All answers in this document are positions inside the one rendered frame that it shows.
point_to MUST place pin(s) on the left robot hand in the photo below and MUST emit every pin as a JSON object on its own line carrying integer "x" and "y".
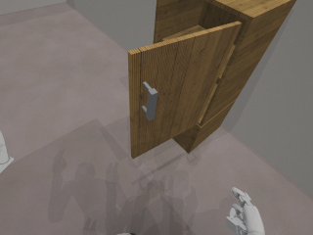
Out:
{"x": 5, "y": 159}

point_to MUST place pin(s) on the cupboard door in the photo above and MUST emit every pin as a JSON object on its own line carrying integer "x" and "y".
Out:
{"x": 183, "y": 71}

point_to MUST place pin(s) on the right robot hand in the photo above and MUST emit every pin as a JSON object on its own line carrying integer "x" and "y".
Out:
{"x": 249, "y": 217}

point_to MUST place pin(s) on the handle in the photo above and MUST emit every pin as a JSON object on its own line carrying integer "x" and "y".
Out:
{"x": 150, "y": 111}

